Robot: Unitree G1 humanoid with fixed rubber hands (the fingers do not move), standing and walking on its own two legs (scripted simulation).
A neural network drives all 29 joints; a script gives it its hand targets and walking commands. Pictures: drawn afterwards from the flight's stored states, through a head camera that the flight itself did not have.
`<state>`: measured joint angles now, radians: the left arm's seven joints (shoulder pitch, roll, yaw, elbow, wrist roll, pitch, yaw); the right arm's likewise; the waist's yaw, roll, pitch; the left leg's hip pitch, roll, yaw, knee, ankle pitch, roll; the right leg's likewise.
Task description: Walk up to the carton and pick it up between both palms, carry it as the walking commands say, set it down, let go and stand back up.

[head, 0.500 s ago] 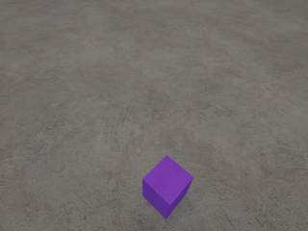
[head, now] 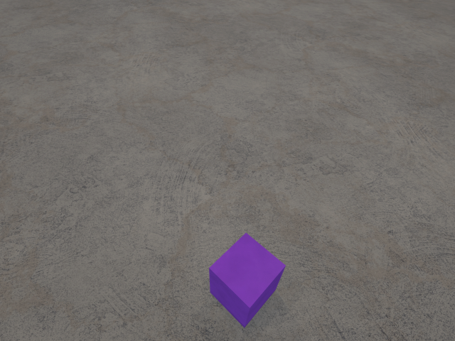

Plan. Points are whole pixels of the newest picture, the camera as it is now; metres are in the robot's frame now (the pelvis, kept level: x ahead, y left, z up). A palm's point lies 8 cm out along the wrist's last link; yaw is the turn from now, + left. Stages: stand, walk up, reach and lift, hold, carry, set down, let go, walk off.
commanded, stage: walk up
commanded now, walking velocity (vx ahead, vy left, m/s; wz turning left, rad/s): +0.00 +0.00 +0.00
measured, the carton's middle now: (245, 279) +0.50 -0.09 -0.66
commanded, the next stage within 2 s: none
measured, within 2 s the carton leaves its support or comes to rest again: neither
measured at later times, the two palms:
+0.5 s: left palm out of the picture +0.02 +0.23 -0.08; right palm out of the picture +0.02 -0.33 -0.15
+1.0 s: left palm (91, 275) +0.31 +0.30 -0.14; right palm out of the picture +0.06 -0.19 -0.13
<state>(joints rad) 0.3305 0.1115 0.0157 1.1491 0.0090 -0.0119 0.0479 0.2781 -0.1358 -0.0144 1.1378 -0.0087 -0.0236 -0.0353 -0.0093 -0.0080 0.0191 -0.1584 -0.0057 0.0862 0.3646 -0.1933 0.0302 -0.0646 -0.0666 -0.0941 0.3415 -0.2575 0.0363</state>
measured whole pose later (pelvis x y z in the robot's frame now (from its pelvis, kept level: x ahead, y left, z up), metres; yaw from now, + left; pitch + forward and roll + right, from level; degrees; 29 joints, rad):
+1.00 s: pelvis +0.12 +0.07 -0.01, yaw -31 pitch +3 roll +0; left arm 0.23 0.32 0.11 0.93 0.04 0.04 0.06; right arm 0.18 -0.20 -0.05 0.88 -0.04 0.04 0.01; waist 0.02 -0.05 0.04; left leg -0.29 0.05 0.12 0.52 -0.28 0.00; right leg -0.49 -0.04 0.04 1.09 -0.51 0.03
